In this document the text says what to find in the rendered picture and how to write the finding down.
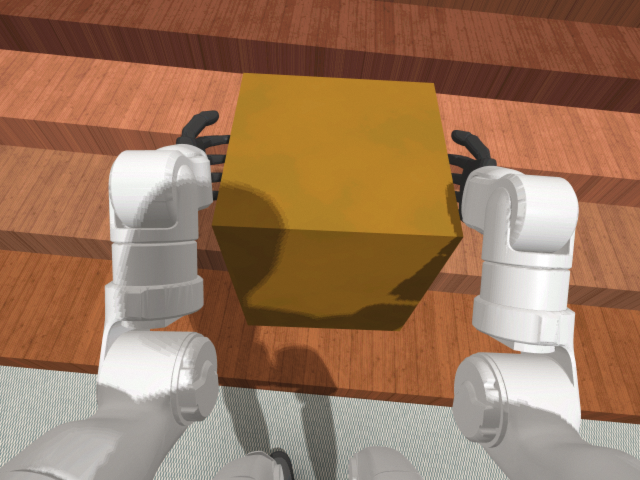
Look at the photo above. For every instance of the right robot upper arm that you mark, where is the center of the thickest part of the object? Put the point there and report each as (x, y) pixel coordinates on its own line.
(523, 410)

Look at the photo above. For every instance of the left robot upper arm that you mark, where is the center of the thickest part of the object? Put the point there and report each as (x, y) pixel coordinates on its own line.
(152, 386)

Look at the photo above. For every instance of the robot left forearm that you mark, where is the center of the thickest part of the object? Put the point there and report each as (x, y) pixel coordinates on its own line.
(154, 199)

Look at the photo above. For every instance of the robot right forearm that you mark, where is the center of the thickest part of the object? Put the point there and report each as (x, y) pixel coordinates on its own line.
(528, 224)

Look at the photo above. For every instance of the right robot thigh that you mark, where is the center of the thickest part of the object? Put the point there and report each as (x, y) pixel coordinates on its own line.
(381, 463)

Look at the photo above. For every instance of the left robot foot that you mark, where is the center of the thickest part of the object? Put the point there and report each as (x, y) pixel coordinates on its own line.
(283, 459)

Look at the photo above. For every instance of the left robot hand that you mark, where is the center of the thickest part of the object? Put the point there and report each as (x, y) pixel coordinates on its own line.
(193, 129)

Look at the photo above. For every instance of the right robot hand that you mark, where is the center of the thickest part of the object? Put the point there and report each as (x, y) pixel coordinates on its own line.
(478, 150)

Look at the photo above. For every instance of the carton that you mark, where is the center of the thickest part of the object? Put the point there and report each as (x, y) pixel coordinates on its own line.
(336, 207)

